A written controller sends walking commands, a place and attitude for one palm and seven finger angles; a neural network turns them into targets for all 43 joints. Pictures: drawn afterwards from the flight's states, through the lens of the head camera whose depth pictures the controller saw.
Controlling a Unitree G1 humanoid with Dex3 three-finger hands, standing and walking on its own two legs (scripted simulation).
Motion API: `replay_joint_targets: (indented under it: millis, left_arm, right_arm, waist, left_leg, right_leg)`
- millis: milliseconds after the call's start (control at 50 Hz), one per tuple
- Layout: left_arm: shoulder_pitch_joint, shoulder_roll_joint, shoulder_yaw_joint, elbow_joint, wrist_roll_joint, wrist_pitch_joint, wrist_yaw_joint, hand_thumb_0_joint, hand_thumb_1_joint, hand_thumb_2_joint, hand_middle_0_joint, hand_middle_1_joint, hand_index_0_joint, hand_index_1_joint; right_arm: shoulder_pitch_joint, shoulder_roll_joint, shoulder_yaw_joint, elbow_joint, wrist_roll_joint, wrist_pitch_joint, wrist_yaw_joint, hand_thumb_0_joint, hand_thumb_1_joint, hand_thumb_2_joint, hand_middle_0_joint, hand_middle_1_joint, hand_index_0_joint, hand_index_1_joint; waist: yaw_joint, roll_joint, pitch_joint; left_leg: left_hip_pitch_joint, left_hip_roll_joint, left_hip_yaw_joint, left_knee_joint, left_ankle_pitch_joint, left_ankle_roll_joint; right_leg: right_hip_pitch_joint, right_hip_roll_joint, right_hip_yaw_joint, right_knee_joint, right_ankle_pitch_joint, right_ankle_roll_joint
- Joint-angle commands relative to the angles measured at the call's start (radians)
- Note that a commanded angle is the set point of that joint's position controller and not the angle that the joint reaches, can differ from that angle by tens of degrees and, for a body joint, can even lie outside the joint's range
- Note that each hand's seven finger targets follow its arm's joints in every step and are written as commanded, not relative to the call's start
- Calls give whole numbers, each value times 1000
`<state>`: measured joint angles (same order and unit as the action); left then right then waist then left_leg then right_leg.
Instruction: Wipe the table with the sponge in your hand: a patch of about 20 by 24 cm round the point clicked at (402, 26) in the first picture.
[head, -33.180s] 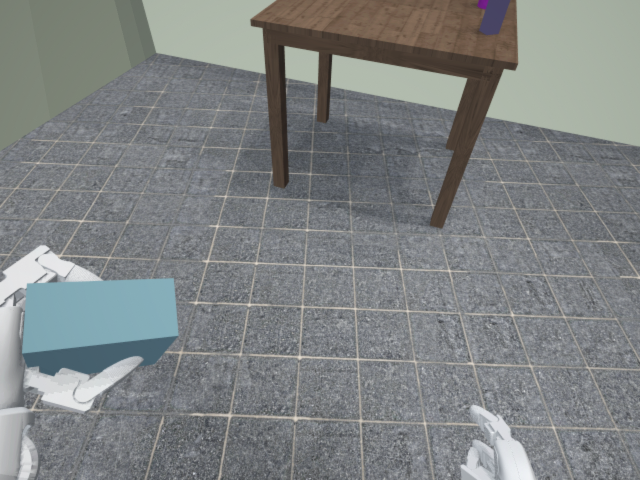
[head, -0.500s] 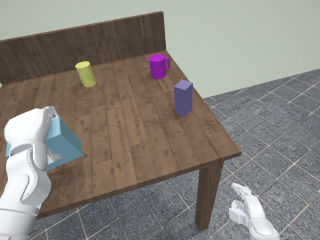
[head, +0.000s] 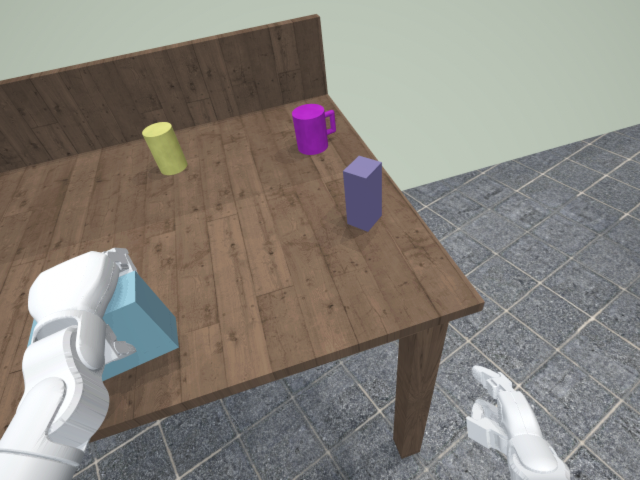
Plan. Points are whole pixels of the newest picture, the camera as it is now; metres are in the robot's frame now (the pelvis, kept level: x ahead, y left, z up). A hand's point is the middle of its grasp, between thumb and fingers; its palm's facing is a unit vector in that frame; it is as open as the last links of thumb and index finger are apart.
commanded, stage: lower the sponge onto the table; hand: left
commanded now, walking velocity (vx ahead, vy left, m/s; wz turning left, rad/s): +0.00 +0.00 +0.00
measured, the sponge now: (118, 337) +0.25 +0.31 +0.07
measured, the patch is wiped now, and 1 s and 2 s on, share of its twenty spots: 0.00 0.15 0.35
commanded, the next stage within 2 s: wipe forward along the first lane in 0.36 s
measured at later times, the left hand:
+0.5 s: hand (145, 339) +0.24 +0.26 +0.07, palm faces -0.10 -0.11 -0.99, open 9.6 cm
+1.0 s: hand (137, 295) +0.30 +0.31 +0.08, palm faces -0.07 -0.03 -1.00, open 9.7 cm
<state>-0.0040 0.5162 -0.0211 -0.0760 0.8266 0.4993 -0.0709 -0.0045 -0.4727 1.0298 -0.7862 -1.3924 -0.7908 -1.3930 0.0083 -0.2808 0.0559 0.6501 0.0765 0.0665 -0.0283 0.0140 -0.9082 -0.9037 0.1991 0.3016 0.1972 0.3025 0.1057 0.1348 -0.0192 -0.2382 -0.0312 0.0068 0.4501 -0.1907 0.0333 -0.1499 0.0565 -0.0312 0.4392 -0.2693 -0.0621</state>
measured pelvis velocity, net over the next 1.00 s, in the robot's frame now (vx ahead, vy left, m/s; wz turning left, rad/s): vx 0.01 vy -0.01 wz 0.01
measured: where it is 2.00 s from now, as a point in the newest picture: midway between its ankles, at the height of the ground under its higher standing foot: outside the picture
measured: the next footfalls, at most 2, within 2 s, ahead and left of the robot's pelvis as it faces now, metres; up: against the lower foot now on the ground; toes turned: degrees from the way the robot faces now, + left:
none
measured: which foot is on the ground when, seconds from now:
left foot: down 0.00-1.00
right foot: down 0.00-1.00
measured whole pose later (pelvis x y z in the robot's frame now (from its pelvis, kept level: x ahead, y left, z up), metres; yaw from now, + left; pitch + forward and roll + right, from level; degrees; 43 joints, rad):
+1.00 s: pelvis +0.01 -0.01 +0.00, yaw +1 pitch +1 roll +0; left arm -0.18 0.56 -0.02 0.26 0.92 0.18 -0.02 0.00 -0.48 1.04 -0.79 -1.39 -0.79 -1.39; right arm 0.09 -0.29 0.02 0.70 0.06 0.04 -0.08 0.01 -0.91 -0.90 0.20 0.30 0.20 0.30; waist 0.08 0.08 -0.02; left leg -0.30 -0.02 -0.01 0.50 -0.22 0.02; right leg -0.19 0.07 -0.05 0.47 -0.29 -0.08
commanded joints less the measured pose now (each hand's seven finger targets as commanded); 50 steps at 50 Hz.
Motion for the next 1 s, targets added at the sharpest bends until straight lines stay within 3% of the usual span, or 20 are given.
replay_joint_targets:
  millis: [0,20,80,100,120,200,260,320,400,480,500,520,580,600,620,720,800,900,920,980]
  left_arm:
    - [-230,300,105,-374,97,-86,-16,0,100,1300,-1200,-1600,-1200,-1600]
    - [-294,320,121,-456,118,-129,6,0,100,1300,-1200,-1600,-1200,-1600]
    - [-242,355,216,-423,146,-222,100,0,100,1300,-1200,-1600,-1200,-1600]
    - [-241,421,292,-441,148,-226,136,0,100,1300,-1200,-1600,-1200,-1600]
    - [-257,330,231,-388,144,-220,166,0,100,1300,-1200,-1600,-1200,-1600]
    - [-297,242,169,-166,97,-124,202,0,100,1300,-1200,-1600,-1200,-1600]
    - [-236,150,59,-68,51,-60,144,0,100,1300,-1200,-1600,-1200,-1600]
    - [-211,74,-52,-112,59,-40,66,0,100,1300,-1200,-1600,-1200,-1600]
    - [-260,214,31,-193,111,-97,15,0,100,1300,-1200,-1600,-1200,-1600]
    - [-355,321,158,-196,149,-219,89,0,100,1300,-1200,-1600,-1200,-1600]
    - [-396,388,219,-220,157,-234,120,0,100,1300,-1200,-1600,-1200,-1600]
    - [-437,321,179,-191,161,-239,150,0,100,1300,-1200,-1600,-1200,-1600]
    - [-426,258,158,-21,116,-213,200,0,100,1300,-1200,-1600,-1200,-1600]
    - [-425,297,193,16,114,-190,207,0,100,1300,-1200,-1600,-1200,-1600]
    - [-422,237,139,40,105,-168,203,0,100,1300,-1200,-1600,-1200,-1600]
    - [-388,199,44,155,96,-94,107,0,100,1300,-1200,-1600,-1200,-1600]
    - [-485,257,52,115,104,-170,35,0,100,1300,-1200,-1600,-1200,-1600]
    - [-532,389,195,117,131,-329,82,0,100,1300,-1200,-1600,-1200,-1600]
    - [-519,321,155,165,128,-333,93,0,100,1300,-1200,-1600,-1200,-1600]
    - [-471,329,193,235,115,-319,127,0,100,1300,-1200,-1600,-1200,-1600]
  right_arm:
    - [-247,-86,-30,-212,-18,-61,-10,0,-900,-900,200,300,200,300]
    - [-210,-72,-29,-223,-30,-72,-19,0,-900,-900,200,300,200,300]
    - [-138,-65,-41,-185,-50,-85,-36,0,-900,-900,200,300,200,300]
    - [-159,-68,-40,-184,-50,-91,-38,0,-900,-900,200,300,200,300]
    - [-141,-52,-41,-173,-48,-89,-36,0,-900,-900,200,300,200,300]
    - [-210,-69,-45,-137,-16,-73,-18,0,-900,-900,200,300,200,300]
    - [-224,-86,-47,-144,-6,-62,-24,0,-900,-900,200,300,200,300]
    - [-245,-81,-37,-173,-1,-67,-20,0,-900,-900,200,300,200,300]
    - [-233,-83,-33,-184,-15,-66,-24,0,-900,-900,200,300,200,300]
    - [-165,-75,-40,-155,-36,-77,-43,0,-900,-900,200,300,200,300]
    - [-187,-77,-35,-154,-36,-82,-47,0,-900,-900,200,300,200,300]
    - [-166,-61,-39,-149,-38,-87,-51,0,-900,-900,200,300,200,300]
    - [-157,-73,-54,-114,-20,-82,-44,0,-900,-900,200,300,200,300]
    - [-175,-81,-53,-107,-15,-82,-43,0,-900,-900,200,300,200,300]
    - [-174,-82,-56,-111,-13,-79,-41,0,-900,-900,200,300,200,300]
    - [-175,-105,-54,-120,-1,-59,-35,0,-900,-900,200,300,200,300]
    - [-151,-102,-50,-140,0,-65,-48,0,-900,-900,200,300,200,300]
    - [-73,-105,-67,-110,-19,-81,-65,0,-900,-900,200,300,200,300]
    - [-54,-102,-71,-102,-20,-79,-63,0,-900,-900,200,300,200,300]
    - [-43,-117,-86,-89,-13,-62,-49,0,-900,-900,200,300,200,300]
  waist:
    - [7,-119,-279]
    - [15,-92,-341]
    - [28,-31,-302]
    - [47,11,-290]
    - [31,35,-257]
    - [17,38,-122]
    - [9,-107,-137]
    - [-2,-112,-179]
    - [-7,-136,-219]
    - [9,-93,-216]
    - [25,-27,-219]
    - [16,-38,-229]
    - [11,-9,-170]
    - [16,-24,-164]
    - [13,-29,-195]
    - [-21,-109,-206]
    - [-50,-123,-230]
    - [-34,-87,-264]
    - [-44,-99,-232]
    - [-24,-80,-229]
  left_leg:
    - [145,-10,-59,11,220,31]
    - [171,-15,-49,22,254,36]
    - [195,-8,-51,21,298,22]
    - [197,-10,-67,9,274,19]
    - [180,-5,-51,9,269,11]
    - [136,0,-59,-29,146,-6]
    - [95,-3,-42,-39,109,5]
    - [109,-9,-47,-31,112,15]
    - [127,-12,-62,-12,115,29]
    - [141,-16,-55,-13,129,24]
    - [151,-20,-63,-24,115,21]
    - [147,-20,-48,-17,133,19]
    - [122,-12,-38,-24,110,6]
    - [123,-14,-42,-32,99,4]
    - [111,-14,-27,-27,112,7]
    - [68,-20,-20,-7,116,22]
    - [83,-27,-36,13,107,38]
    - [98,-32,-32,43,176,42]
    - [79,-28,-21,45,172,41]
    - [54,-23,-16,44,189,30]
  right_leg:
    - [40,-30,113,-32,332,3]
    - [56,-35,90,-21,339,4]
    - [10,-14,103,-38,318,-18]
    - [11,0,150,-53,292,-38]
    - [-7,-6,115,-52,259,-37]
    - [-67,-10,122,-98,130,-37]
    - [-37,-30,64,-100,138,0]
    - [-25,-34,66,-79,158,2]
    - [-12,-25,108,-72,172,1]
    - [-28,-14,101,-81,151,-10]
    - [-29,-3,140,-93,120,-26]
    - [-27,-7,106,-80,132,-24]
    - [-57,-16,100,-101,115,-21]
    - [-57,-10,123,-108,98,-27]
    - [-33,-22,89,-98,128,-16]
    - [0,-37,85,-79,223,7]
    - [-9,-33,100,-77,244,13]
    - [-14,-27,115,-54,336,1]
    - [-34,-33,86,-48,334,6]
    - [-41,-34,73,-39,346,4]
